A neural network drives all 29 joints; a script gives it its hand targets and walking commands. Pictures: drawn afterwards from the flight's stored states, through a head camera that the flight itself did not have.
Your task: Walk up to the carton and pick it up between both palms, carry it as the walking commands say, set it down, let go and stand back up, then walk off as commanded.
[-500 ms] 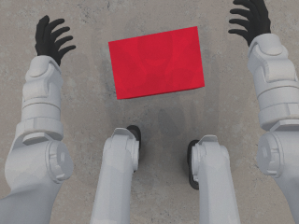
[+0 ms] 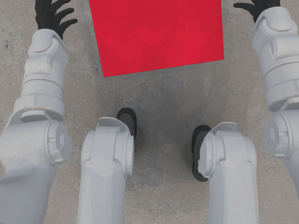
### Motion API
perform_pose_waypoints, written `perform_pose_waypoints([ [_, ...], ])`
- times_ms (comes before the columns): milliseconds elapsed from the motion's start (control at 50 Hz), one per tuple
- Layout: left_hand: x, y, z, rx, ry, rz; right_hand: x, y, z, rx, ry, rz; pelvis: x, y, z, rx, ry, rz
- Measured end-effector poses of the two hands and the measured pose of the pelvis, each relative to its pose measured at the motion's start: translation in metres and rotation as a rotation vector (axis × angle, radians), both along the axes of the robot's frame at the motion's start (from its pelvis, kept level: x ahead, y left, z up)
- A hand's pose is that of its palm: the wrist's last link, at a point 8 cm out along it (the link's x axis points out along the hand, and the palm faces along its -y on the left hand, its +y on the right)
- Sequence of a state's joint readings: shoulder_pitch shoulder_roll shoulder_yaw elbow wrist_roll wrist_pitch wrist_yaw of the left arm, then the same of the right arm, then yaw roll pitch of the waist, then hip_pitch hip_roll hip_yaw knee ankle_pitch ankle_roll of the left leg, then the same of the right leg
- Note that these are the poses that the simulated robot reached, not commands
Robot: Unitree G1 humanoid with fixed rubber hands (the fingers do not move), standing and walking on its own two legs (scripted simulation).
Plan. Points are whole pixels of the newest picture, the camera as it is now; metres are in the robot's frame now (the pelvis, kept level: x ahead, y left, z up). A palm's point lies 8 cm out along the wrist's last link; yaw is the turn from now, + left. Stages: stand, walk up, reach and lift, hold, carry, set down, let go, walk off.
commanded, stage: reach and lift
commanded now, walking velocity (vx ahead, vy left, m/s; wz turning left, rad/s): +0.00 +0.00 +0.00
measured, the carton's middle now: (157, 34) +0.51 +0.05 -0.30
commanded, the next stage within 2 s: none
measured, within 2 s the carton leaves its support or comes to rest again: leaves its support in 1.92 s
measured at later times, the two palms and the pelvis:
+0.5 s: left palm (58, 32) +0.49 +0.28 -0.21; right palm (250, 16) +0.54 -0.15 -0.23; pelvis -0.01 +0.00 -0.04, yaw -1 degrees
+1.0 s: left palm (74, 27) +0.50 +0.24 -0.22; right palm (239, 17) +0.54 -0.13 -0.23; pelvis -0.01 +0.00 -0.03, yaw -1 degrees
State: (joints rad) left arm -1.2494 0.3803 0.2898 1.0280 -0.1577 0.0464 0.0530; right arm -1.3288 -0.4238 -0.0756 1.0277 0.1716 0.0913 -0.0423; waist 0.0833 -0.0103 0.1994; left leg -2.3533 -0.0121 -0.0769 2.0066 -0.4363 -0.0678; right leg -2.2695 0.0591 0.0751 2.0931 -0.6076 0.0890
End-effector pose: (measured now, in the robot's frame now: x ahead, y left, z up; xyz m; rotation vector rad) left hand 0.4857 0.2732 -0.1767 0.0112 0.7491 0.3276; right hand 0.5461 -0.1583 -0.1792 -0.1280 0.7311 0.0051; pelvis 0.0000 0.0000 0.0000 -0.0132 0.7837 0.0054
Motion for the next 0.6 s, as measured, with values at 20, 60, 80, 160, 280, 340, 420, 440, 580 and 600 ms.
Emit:
perform_pose_waypoints([
  [20,-0.001,-0.001,-0.005,-0.001,0.009,0.000,-0.001,0.000,-0.005,-0.001,0.005,-0.001,0.000,0.000,-0.003,0.001,-0.009,-0.003],
  [60,-0.003,-0.002,-0.015,0.001,0.037,-0.002,-0.003,-0.001,-0.015,0.002,0.014,-0.010,0.000,0.000,-0.008,0.005,-0.021,-0.009],
  [80,-0.003,-0.003,-0.019,0.004,0.042,-0.004,-0.004,-0.002,-0.019,0.008,0.012,-0.012,0.001,0.000,-0.011,0.005,-0.025,-0.012],
  [160,-0.002,-0.008,-0.031,0.011,0.052,-0.009,-0.005,-0.004,-0.036,0.025,0.010,-0.011,0.001,0.000,-0.022,0.014,-0.044,-0.024],
  [280,0.001,0.000,-0.040,0.012,0.048,0.020,-0.013,-0.005,-0.059,0.014,0.042,0.008,-0.001,-0.003,-0.032,0.024,-0.082,-0.037],
  [340,0.005,0.002,-0.039,0.018,0.027,0.025,-0.011,-0.002,-0.058,0.014,0.022,0.020,-0.001,-0.003,-0.036,0.023,-0.096,-0.038],
  [420,0.002,0.004,-0.038,0.013,0.036,0.026,-0.006,0.002,-0.053,0.011,0.003,0.026,-0.004,-0.002,-0.040,0.021,-0.115,-0.038],
  [440,0.001,0.004,-0.038,0.011,0.037,0.027,-0.004,0.003,-0.051,0.011,-0.002,0.026,-0.004,-0.002,-0.040,0.021,-0.117,-0.038],
  [580,-0.002,0.003,-0.040,0.007,0.050,0.018,-0.005,0.005,-0.048,0.014,0.011,0.010,-0.011,0.001,-0.039,0.024,-0.126,-0.034],
  [600,-0.002,0.002,-0.041,0.007,0.054,0.015,-0.007,0.005,-0.049,0.013,0.017,0.007,-0.011,0.001,-0.039,0.024,-0.125,-0.033],
])
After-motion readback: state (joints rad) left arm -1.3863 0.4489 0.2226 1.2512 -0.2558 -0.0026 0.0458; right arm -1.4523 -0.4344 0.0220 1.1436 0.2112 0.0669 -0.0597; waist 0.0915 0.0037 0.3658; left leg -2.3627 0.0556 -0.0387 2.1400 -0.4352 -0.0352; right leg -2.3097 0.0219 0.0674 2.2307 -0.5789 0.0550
